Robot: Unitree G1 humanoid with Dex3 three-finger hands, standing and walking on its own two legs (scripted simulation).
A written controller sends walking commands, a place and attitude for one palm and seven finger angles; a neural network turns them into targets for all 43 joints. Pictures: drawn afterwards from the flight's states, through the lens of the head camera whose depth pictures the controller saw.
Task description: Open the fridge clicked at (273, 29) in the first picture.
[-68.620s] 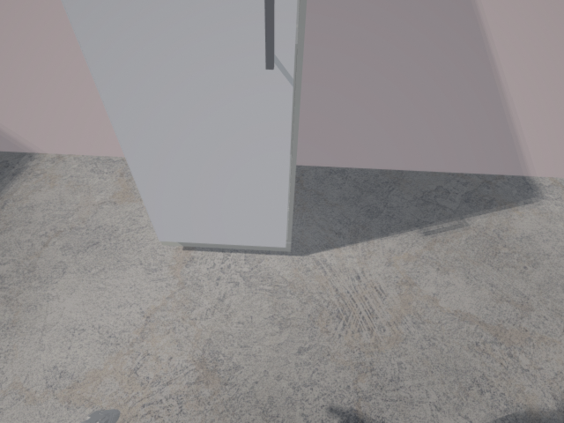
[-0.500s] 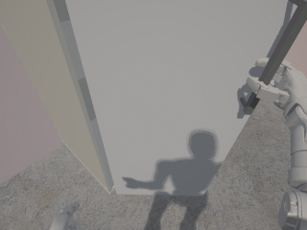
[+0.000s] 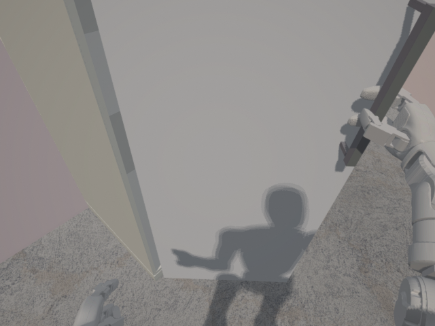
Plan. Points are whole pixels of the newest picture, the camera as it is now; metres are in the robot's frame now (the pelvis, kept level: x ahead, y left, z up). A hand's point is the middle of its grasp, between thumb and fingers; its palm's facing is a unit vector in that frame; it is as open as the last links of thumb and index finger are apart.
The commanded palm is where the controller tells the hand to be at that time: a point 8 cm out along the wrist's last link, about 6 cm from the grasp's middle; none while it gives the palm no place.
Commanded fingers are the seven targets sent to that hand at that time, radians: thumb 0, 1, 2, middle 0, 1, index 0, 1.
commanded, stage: grip the handle and tug to test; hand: right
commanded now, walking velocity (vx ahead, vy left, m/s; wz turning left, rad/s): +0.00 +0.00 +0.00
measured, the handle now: (377, 96) +0.46 -0.23 +0.25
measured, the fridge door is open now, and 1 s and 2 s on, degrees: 49 62 86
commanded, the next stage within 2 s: pull the door a little, standing still in 0.34 s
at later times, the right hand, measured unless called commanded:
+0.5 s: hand (374, 137) +0.37 -0.21 +0.22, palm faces -0.02 +1.00 -0.02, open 5.7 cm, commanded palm +0.34 -0.26 +0.23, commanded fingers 0.00 -0.90 -0.90 0.45 1.40 0.45 1.40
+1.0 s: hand (379, 174) +0.30 -0.19 +0.21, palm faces +0.17 +0.96 -0.22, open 6.4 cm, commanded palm +0.26 -0.25 +0.23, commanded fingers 0.00 -0.90 -0.90 0.45 1.40 0.45 1.40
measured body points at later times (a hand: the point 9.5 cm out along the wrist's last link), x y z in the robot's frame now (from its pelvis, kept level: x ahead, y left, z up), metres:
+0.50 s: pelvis +0.00 +0.00 +0.00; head -0.02 +0.01 +0.45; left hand +0.17 +0.24 -0.09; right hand +0.37 -0.26 +0.22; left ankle -0.04 +0.10 -0.74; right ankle -0.01 -0.10 -0.74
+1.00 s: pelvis +0.00 +0.00 +0.00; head -0.02 +0.02 +0.45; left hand +0.19 +0.24 -0.08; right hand +0.29 -0.25 +0.22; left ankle -0.04 +0.10 -0.74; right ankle -0.01 -0.10 -0.74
